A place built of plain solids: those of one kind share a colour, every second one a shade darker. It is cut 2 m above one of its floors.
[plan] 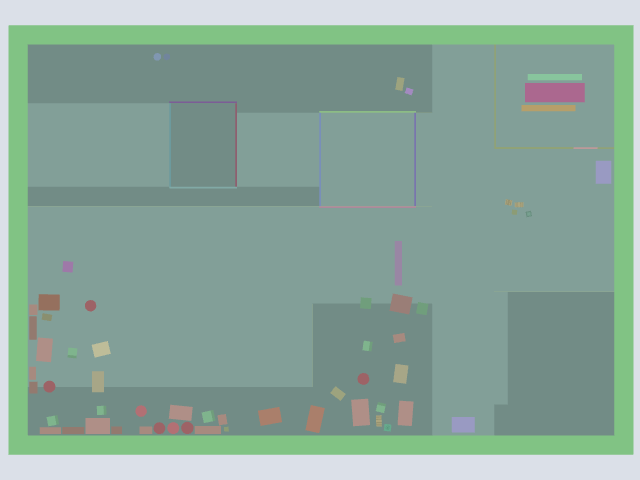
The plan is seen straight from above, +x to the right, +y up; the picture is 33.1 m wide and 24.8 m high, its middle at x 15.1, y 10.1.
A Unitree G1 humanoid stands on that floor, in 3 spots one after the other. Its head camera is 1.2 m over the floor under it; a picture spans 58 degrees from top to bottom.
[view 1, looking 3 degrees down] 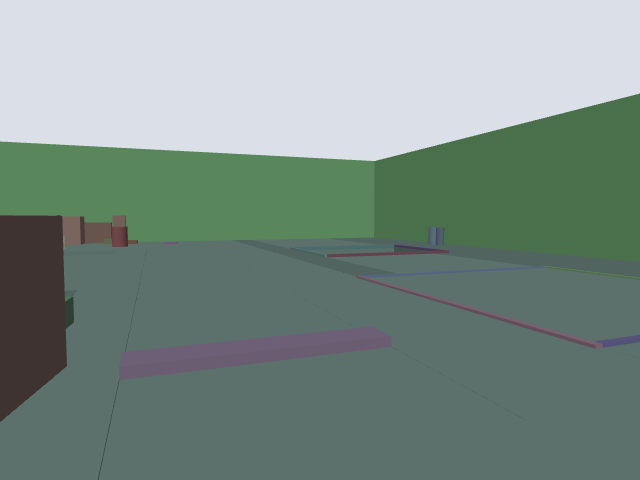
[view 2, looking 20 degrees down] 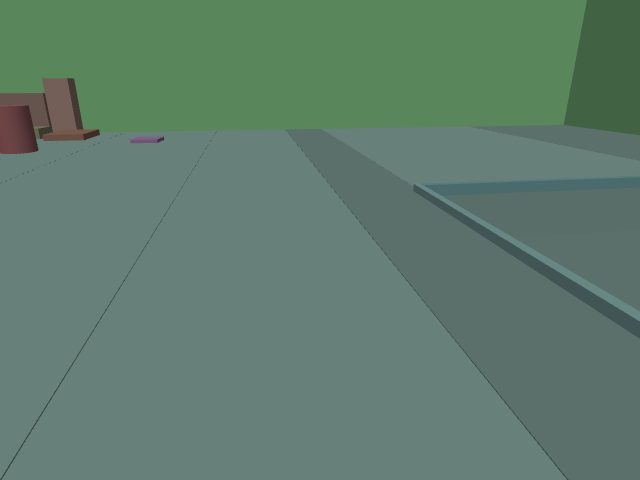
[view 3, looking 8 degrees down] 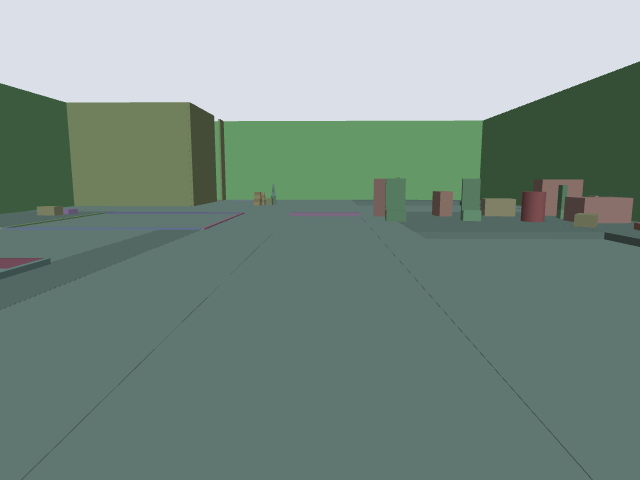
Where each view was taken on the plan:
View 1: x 22.80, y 8.01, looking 159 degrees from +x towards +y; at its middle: floor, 22.95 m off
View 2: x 12.06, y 10.90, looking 171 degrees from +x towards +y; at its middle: floor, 3.51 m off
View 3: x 4.81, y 8.82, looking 1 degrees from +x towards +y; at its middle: floor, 8.62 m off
